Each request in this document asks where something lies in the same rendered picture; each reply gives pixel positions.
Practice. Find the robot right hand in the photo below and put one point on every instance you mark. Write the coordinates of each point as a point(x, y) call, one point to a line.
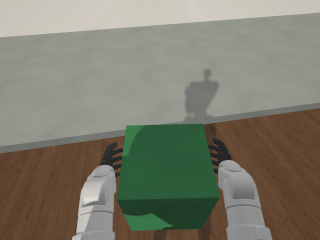
point(223, 153)

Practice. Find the carton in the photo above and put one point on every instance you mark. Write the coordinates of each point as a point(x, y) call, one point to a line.
point(167, 179)

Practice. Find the robot left hand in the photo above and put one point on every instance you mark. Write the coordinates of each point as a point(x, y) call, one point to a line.
point(107, 157)

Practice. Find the robot left forearm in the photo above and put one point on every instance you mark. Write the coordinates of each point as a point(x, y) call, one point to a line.
point(96, 206)

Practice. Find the robot right forearm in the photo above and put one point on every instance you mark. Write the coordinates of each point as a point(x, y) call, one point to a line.
point(242, 203)

